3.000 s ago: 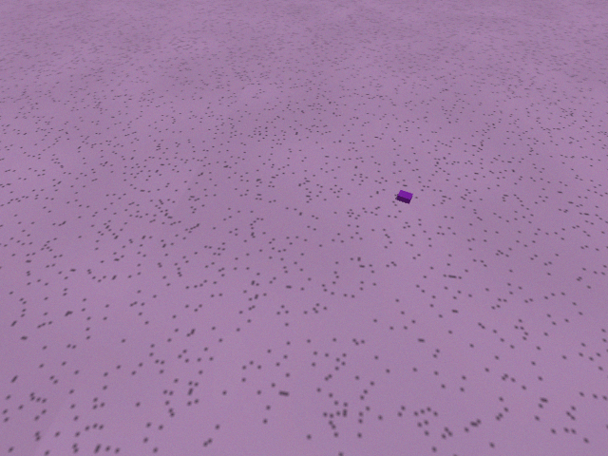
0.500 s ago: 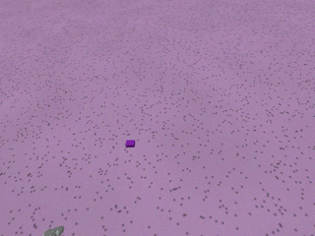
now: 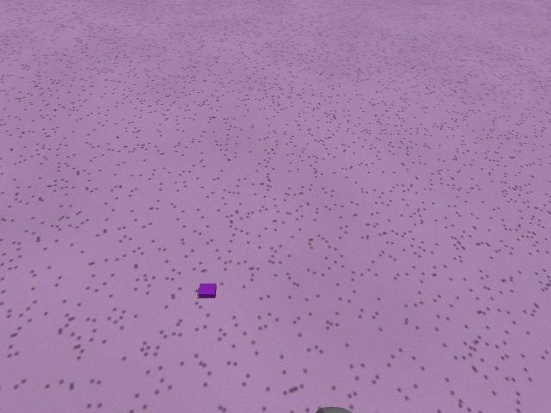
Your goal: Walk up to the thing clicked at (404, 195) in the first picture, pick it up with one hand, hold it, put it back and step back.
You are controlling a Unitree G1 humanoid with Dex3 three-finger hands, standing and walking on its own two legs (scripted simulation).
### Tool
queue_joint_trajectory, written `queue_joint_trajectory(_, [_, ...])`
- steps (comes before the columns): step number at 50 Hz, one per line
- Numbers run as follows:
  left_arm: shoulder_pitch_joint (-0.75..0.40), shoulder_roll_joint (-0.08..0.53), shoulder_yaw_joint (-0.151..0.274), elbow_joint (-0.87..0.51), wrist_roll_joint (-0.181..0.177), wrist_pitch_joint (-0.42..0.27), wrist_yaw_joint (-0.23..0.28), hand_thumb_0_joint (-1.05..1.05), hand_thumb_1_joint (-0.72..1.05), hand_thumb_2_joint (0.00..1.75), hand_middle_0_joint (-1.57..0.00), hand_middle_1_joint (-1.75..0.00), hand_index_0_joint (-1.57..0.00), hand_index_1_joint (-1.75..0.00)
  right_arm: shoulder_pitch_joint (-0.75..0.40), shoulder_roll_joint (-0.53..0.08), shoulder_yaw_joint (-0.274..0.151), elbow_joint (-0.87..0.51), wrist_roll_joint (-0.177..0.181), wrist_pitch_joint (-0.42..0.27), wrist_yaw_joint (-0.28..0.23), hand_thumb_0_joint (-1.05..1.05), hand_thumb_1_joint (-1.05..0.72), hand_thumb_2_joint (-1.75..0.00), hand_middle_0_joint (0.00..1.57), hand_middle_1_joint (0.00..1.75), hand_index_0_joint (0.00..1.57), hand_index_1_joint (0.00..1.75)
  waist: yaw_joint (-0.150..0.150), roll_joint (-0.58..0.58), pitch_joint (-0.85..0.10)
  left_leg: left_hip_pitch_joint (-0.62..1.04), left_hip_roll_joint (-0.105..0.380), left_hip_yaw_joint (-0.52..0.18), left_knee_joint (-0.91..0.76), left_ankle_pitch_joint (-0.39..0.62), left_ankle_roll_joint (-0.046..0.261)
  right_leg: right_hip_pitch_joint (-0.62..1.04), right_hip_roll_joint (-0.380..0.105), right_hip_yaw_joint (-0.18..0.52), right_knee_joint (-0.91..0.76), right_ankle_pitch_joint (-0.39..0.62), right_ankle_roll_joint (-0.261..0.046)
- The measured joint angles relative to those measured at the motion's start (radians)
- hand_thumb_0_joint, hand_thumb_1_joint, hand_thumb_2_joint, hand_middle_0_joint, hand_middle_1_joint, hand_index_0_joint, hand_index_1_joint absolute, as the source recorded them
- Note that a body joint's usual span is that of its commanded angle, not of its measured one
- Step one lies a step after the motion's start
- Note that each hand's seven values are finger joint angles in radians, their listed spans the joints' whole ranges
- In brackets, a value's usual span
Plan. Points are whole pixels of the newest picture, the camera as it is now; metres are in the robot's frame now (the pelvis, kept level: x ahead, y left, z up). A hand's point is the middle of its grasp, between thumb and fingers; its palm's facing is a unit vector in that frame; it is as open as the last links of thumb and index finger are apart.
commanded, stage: walk up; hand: left
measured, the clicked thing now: (207, 290) +0.68 +0.23 -0.75
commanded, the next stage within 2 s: none
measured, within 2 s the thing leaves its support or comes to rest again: neither
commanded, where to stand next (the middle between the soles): +0.33 -0.01 m, yaw +1 degrees
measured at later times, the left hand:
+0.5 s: hand (137, 350) +0.24 +0.23 -0.11, palm faces -0.02 -0.91 -0.42, open 7.4 cm
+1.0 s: hand (133, 321) +0.31 +0.27 -0.16, palm faces -0.04 -0.94 -0.33, open 7.4 cm
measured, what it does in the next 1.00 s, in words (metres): walks ahead: right foot, then left foot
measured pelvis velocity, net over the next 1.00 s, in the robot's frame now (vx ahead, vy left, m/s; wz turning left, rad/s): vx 0.26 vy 0.01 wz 0.01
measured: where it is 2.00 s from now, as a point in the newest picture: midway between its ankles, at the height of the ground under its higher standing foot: (265, 397)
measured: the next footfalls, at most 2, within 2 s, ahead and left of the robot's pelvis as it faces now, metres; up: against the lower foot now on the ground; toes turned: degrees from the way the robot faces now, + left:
right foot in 0.32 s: +0.25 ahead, -0.14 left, +0.00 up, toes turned -5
left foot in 0.76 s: +0.34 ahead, +0.13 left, +0.00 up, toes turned +2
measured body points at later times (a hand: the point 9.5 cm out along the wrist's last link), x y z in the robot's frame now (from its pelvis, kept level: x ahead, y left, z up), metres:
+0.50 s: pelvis +0.16 -0.04 +0.00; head +0.17 -0.07 +0.45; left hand +0.24 +0.28 -0.08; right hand +0.20 -0.35 -0.14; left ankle +0.16 +0.12 -0.67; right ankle +0.21 -0.14 -0.73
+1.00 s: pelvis +0.26 +0.01 +0.00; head +0.29 +0.03 +0.44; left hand +0.31 +0.32 -0.14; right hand +0.34 -0.31 -0.10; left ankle +0.32 +0.12 -0.73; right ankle +0.28 -0.14 -0.70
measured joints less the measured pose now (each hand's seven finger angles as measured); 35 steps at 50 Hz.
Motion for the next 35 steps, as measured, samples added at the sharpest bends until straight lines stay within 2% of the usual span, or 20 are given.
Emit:
queue_joint_trajectory(7, [-0.039,-0.004,0.015,-0.009,0.003,0.013,-0.024,0.01,0.91,0.9,-0.2,-0.3,-0.2,-0.29,0.062,-0.002,0.009,0.012,-0.002,0.008,-0.002,0.0,-0.9,-0.9,0.2,0.3,0.21,0.3,-0.011,-0.009,0.0,0.125,-0.033,0.023,-0.106,-0.019,0.009,-0.097,-0.073,-0.016,-0.198,0.137,0.039])
queue_joint_trajectory(10, [-0.053,-0.017,0.016,-0.002,0.011,0.019,-0.032,0.01,0.91,0.9,-0.2,-0.3,-0.2,-0.29,0.085,-0.017,0.003,0.014,-0.004,0.013,-0.002,0.0,-0.9,-0.9,0.2,0.3,0.21,0.3,-0.024,0.013,-0.001,0.157,-0.036,0.025,-0.114,-0.047,0.004,-0.082,-0.084,-0.043,-0.32,0.168,0.041])
queue_joint_trajectory(13, [-0.069,-0.026,0.019,-0.001,0.013,0.013,-0.034,0.01,0.91,0.9,-0.2,-0.3,-0.2,-0.29,0.1,-0.031,-0.002,0.015,-0.006,0.023,-0.002,0.0,-0.9,-0.9,0.2,0.3,0.21,0.3,-0.032,0.032,0.002,0.173,-0.035,0.029,-0.088,-0.093,-0.012,-0.04,-0.076,-0.061,-0.435,0.196,0.031])
queue_joint_trajectory(16, [-0.081,-0.034,0.024,-0.008,0.014,-0.009,-0.025,0.01,0.91,0.9,-0.2,-0.3,-0.2,-0.3,0.114,-0.044,-0.005,0.014,-0.003,0.037,-0.006,0.0,-0.9,-0.9,0.2,0.3,0.21,0.3,-0.034,0.063,0.005,0.161,-0.012,0.022,0.019,-0.183,-0.029,0.038,-0.039,-0.081,-0.537,0.253,0.018])
queue_joint_trajectory(17, [-0.09,-0.044,0.026,-0.01,0.017,-0.018,-0.019,0.01,0.91,0.9,-0.2,-0.3,-0.2,-0.3,0.108,-0.048,-0.006,0.019,-0.001,0.044,-0.01,0.0,-0.9,-0.9,0.2,0.3,0.2,0.3,-0.033,0.092,0.016,0.138,0.014,0.007,0.101,-0.209,-0.014,0.045,-0.018,-0.097,-0.518,0.244,0.017])
queue_joint_trajectory(18, [-0.095,-0.049,0.026,-0.018,0.018,-0.025,-0.013,0.01,0.91,0.9,-0.2,-0.3,-0.2,-0.3,0.101,-0.045,-0.004,0.025,0.0,0.051,-0.014,0.0,-0.9,-0.9,0.2,0.3,0.2,0.3,-0.031,0.103,0.022,0.1,0.014,-0.025,0.204,-0.229,-0.003,0.048,-0.011,-0.106,-0.493,0.218,0.014])
queue_joint_trajectory(20, [-0.1,-0.057,0.019,-0.031,0.012,-0.031,-0.008,0.01,0.91,0.9,-0.2,-0.3,-0.2,-0.3,0.089,-0.037,0.007,0.034,-0.002,0.063,-0.017,0.01,-0.9,-0.9,0.2,0.3,0.2,0.3,-0.014,0.097,0.023,0.017,-0.017,-0.058,0.388,-0.266,0.006,0.064,-0.019,-0.101,-0.474,0.181,0.004])
queue_joint_trajectory(22, [-0.095,-0.07,0.012,-0.04,0.004,-0.031,-0.005,0.01,0.91,0.9,-0.2,-0.3,-0.2,-0.3,0.076,-0.039,0.013,0.042,0.0,0.066,-0.015,0.01,-0.9,-0.9,0.2,0.3,0.2,0.3,0.0,0.098,0.018,-0.06,-0.03,-0.075,0.486,-0.25,0.009,0.101,-0.026,-0.099,-0.504,0.175,-0.002])
queue_joint_trajectory(25, [-0.072,-0.082,0.001,-0.047,0.001,-0.033,-0.002,0.01,0.9,0.9,-0.21,-0.3,-0.2,-0.3,0.058,-0.049,0.009,0.04,0.001,0.063,-0.008,0.01,-0.9,-0.9,0.2,0.3,0.2,0.3,0.012,0.112,0.008,-0.149,-0.01,-0.106,0.489,-0.172,0.003,0.159,-0.022,-0.102,-0.566,0.183,0.003])
queue_joint_trajectory(29, [-0.037,-0.077,0.001,-0.045,0.008,-0.029,-0.005,0.01,0.9,0.9,-0.21,-0.3,-0.2,-0.3,0.042,-0.058,-0.006,0.04,-0.007,0.062,0.004,0.0,-0.9,-0.9,0.2,0.3,0.2,0.3,0.016,0.122,-0.003,-0.22,0.027,-0.134,0.4,-0.069,-0.024,0.214,-0.011,-0.114,-0.614,0.173,0.004])
queue_joint_trajectory(32, [-0.019,-0.06,0.007,-0.045,0.015,-0.02,-0.006,0.01,0.9,0.9,-0.21,-0.3,-0.2,-0.3,0.04,-0.055,-0.012,0.053,-0.017,0.064,0.01,0.0,-0.9,-0.9,0.2,0.3,0.2,0.3,0.021,0.108,-0.013,-0.227,0.05,-0.111,0.282,-0.025,-0.043,0.237,-0.01,-0.124,-0.619,0.148,0.006])
queue_joint_trajectory(35, [-0.013,-0.042,0.01,-0.045,0.017,-0.011,0.0,0.01,0.9,0.9,-0.21,-0.3,-0.2,-0.3,0.035,-0.049,-0.013,0.07,-0.021,0.062,0.005,0.0,-0.9,-0.9,0.2,0.3,0.2,0.3,0.031,0.087,-0.012,-0.192,0.053,-0.088,0.166,0.02,-0.047,0.239,-0.014,-0.131,-0.582,0.106,0.023])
